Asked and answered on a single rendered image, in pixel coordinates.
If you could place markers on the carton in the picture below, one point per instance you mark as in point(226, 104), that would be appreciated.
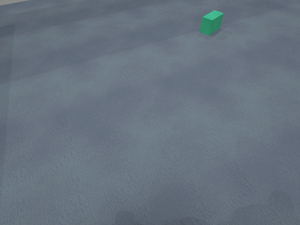
point(211, 22)

